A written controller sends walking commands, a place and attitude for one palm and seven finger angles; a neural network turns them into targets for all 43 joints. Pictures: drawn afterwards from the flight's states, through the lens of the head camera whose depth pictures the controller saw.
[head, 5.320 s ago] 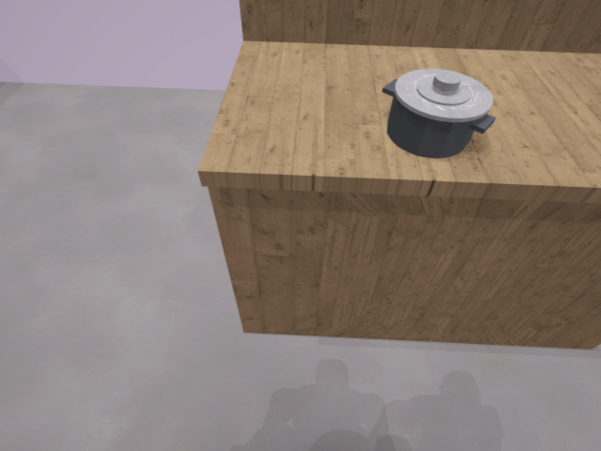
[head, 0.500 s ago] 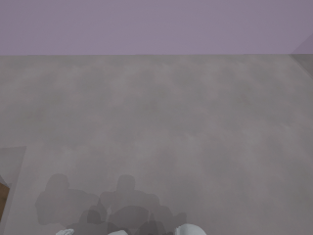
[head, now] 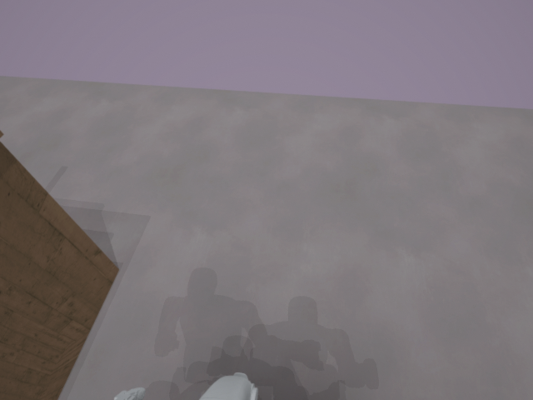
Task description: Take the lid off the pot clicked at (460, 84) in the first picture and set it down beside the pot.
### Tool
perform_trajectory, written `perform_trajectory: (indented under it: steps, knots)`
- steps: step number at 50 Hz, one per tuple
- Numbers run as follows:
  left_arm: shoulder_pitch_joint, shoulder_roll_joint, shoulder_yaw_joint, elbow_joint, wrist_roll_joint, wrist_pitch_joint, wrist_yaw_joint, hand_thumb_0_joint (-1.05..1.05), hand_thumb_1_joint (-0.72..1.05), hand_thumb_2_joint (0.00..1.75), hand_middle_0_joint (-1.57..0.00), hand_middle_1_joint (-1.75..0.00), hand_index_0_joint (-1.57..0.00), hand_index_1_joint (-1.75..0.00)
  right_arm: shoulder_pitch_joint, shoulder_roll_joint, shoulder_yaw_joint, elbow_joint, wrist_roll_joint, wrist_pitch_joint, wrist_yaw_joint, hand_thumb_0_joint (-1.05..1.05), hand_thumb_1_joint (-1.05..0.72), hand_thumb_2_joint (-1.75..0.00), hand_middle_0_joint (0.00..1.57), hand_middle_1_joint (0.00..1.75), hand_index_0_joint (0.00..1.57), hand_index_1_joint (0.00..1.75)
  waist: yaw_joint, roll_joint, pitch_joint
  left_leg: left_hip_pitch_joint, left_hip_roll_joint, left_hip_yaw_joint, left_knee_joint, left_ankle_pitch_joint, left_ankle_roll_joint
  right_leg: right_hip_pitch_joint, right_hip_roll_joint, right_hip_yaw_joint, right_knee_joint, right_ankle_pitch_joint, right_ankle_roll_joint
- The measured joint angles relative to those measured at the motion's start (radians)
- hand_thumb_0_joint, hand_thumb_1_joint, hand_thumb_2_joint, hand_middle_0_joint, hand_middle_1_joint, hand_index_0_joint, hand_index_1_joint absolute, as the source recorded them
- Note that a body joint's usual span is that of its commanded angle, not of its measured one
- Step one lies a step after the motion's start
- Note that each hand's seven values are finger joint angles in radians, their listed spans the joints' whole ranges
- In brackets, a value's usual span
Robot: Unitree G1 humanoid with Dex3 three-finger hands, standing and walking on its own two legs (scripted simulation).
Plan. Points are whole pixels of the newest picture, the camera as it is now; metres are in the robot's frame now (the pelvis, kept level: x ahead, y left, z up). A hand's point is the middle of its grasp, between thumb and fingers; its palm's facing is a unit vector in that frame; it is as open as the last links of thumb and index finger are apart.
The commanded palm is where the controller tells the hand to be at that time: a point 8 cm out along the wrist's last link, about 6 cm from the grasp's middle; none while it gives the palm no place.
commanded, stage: turn to face it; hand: left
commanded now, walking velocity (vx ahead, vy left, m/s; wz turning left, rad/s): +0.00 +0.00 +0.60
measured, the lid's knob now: out of the picture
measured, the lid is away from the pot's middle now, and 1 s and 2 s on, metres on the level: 0.01 0.01 0.01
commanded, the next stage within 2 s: none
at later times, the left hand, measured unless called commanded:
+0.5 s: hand out of the picture +0.01 +0.28 -0.16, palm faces +0.35 -0.90 -0.27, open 7.4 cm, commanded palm none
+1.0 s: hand out of the picture +0.01 +0.21 -0.14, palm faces +0.57 -0.77 -0.28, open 7.3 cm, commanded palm none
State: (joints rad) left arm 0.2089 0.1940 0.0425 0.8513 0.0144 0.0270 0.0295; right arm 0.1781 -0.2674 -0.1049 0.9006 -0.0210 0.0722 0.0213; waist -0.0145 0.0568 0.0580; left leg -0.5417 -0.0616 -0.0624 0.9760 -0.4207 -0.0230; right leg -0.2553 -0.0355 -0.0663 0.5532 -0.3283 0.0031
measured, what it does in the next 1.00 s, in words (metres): steps on the spot, turning left: left foot, then right foot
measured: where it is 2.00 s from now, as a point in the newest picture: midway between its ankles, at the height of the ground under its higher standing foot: outside the picture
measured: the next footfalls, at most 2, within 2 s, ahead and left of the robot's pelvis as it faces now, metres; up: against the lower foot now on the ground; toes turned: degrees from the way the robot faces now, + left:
left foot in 0.30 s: +0.02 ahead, +0.13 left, +0.00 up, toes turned +17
right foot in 0.78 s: +0.12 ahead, -0.08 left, +0.00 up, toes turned +28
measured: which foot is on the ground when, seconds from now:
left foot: up 0.00-0.28, down 0.30-0.78, up 0.80-1.00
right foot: down 0.00-0.30, up 0.32-0.76, down 0.78-1.00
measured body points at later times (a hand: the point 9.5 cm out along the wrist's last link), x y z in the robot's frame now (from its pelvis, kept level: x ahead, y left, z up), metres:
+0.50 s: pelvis +0.01 +0.04 +0.01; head +0.05 +0.08 +0.45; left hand -0.01 +0.33 -0.14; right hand +0.20 -0.17 -0.11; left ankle -0.02 +0.12 -0.73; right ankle +0.04 -0.13 -0.65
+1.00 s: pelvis +0.04 +0.00 +0.01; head +0.09 +0.00 +0.45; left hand -0.02 +0.25 -0.12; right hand +0.25 -0.19 -0.15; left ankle -0.05 +0.10 -0.65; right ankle +0.08 -0.10 -0.73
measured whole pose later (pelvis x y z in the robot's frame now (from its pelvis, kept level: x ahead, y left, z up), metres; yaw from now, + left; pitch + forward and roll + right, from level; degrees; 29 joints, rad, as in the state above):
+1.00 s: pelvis +0.04 +0.00 +0.01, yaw +37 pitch +0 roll +2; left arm 0.18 0.18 0.02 0.83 0.02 0.01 0.03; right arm 0.19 -0.27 -0.09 0.93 -0.02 0.09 0.03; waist -0.04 0.03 0.11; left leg -0.51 0.01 0.00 1.14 -0.42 -0.07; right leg -0.18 -0.09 -0.14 0.52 -0.33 -0.01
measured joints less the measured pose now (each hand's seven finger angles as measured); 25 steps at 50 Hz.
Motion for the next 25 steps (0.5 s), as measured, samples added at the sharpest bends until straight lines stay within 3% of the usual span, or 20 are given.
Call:
perform_trajectory:
  steps: [2, 5, 12, 14, 15, 17, 20, 25]
  knots:
    - [0.007, -0.01, -0.003, 0.002, 0.002, -0.003, 0.002, 0.01, 0.91, 0.9, -0.2, -0.3, -0.21, -0.3, -0.005, -0.002, 0.002, 0.003, 0.0, 0.001, 0.006, 0.01, -0.91, -0.9, 0.2, 0.3, 0.2, 0.3, -0.002, -0.009, 0.014, -0.02, 0.027, 0.035, 0.12, 0.008, -0.02, 0.025, -0.018, -0.026, -0.016, 0.005, -0.001]
    - [0.016, -0.016, -0.01, 0.005, 0.006, -0.011, 0.001, 0.01, 0.91, 0.9, -0.2, -0.3, -0.21, -0.3, -0.017, 0.004, 0.01, 0.006, 0.003, 0.003, 0.011, 0.01, -0.91, -0.9, 0.2, 0.3, 0.2, 0.3, 0.003, -0.038, 0.035, 0.009, 0.063, 0.074, 0.112, -0.005, -0.041, 0.051, -0.053, -0.058, -0.026, 0.001, 0.001]
    - [0.047, 0.003, -0.011, 0.012, 0.01, -0.006, -0.008, 0.01, 0.91, 0.9, -0.2, -0.3, -0.21, -0.3, -0.08, 0.019, 0.033, -0.002, 0.01, 0.002, 0.017, 0.01, -0.91, -0.9, 0.19, 0.3, 0.2, 0.3, 0.034, -0.083, 0.067, 0.148, 0.086, 0.133, -0.173, -0.011, -0.031, 0.061, -0.113, -0.135, 0.012, -0.034, 0.029]
    - [0.059, 0.021, -0.003, 0.017, 0.006, -0.001, -0.01, 0.01, 0.91, 0.9, -0.2, -0.3, -0.21, -0.3, -0.091, 0.022, 0.039, -0.017, 0.01, -0.01, 0.017, 0.01, -0.91, -0.9, 0.2, 0.3, 0.2, 0.3, 0.038, -0.097, 0.065, 0.212, 0.075, 0.157, -0.31, 0.057, -0.017, 0.047, -0.134, -0.156, 0.059, -0.062, 0.046]
    - [0.067, 0.032, 0.002, 0.02, 0.002, 0.002, -0.012, 0.01, 0.91, 0.9, -0.2, -0.3, -0.21, -0.3, -0.095, 0.022, 0.041, -0.026, 0.008, -0.021, 0.018, 0.01, -0.91, -0.9, 0.2, 0.3, 0.2, 0.3, 0.04, -0.103, 0.061, 0.239, 0.07, 0.162, -0.373, 0.128, 0.011, 0.021, -0.147, -0.16, 0.118, -0.079, 0.054]
    - [0.054, 0.058, 0.014, 0.037, -0.002, 0.024, -0.011, 0.01, 0.91, 0.9, -0.2, -0.3, -0.21, -0.3, -0.104, 0.03, 0.044, -0.039, 0.01, -0.042, 0.015, 0.01, -0.91, -0.9, 0.2, 0.3, 0.2, 0.3, 0.042, -0.122, 0.07, 0.223, 0.053, 0.154, -0.341, 0.116, 0.06, -0.065, -0.14, -0.089, 0.326, -0.193, 0.075]
    - [0.025, 0.079, 0.029, 0.055, -0.003, 0.048, -0.005, 0.01, 0.91, 0.9, -0.2, -0.3, -0.21, -0.3, -0.085, 0.036, 0.049, -0.05, 0.008, -0.054, 0.001, 0.0, -0.91, -0.9, 0.2, 0.3, 0.2, 0.3, 0.035, -0.109, 0.061, 0.232, 0.05, 0.115, -0.357, 0.099, 0.077, -0.175, -0.091, -0.011, 0.546, -0.198, 0.087]
    - [-0.023, 0.094, 0.037, 0.023, 0.0, 0.038, -0.012, 0.01, 0.91, 0.9, -0.2, -0.3, -0.2, -0.3, -0.045, 0.042, 0.055, -0.033, 0.006, -0.046, -0.007, 0.0, -0.91, -0.9, 0.2, 0.3, 0.21, 0.3, 0.032, -0.093, 0.043, 0.27, 0.032, 0.057, -0.456, 0.159, 0.078, -0.248, -0.069, 0.048, 0.554, -0.074, 0.102]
